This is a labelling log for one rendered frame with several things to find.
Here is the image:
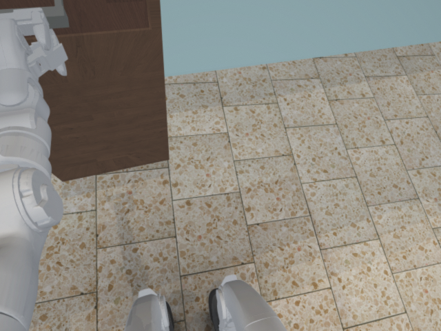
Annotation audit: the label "cabinet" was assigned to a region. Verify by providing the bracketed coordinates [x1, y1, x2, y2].
[25, 0, 170, 182]

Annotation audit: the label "robot right thigh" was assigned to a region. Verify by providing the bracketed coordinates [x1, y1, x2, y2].
[216, 280, 287, 331]

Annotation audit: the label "left robot hand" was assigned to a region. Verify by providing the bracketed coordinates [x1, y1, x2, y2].
[0, 8, 68, 81]

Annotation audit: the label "robot left upper arm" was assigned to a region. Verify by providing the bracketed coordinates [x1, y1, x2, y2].
[0, 167, 63, 331]

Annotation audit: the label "robot left thigh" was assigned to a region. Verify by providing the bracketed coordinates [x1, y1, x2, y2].
[124, 293, 170, 331]

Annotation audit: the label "robot left forearm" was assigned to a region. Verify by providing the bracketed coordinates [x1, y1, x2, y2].
[0, 68, 52, 181]

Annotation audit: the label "handle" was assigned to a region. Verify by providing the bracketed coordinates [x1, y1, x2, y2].
[0, 0, 69, 29]

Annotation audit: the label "drawer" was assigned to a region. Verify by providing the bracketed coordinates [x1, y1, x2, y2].
[0, 0, 149, 38]

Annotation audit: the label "robot thigh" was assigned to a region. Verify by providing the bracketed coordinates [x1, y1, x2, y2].
[216, 280, 287, 331]
[124, 293, 170, 331]

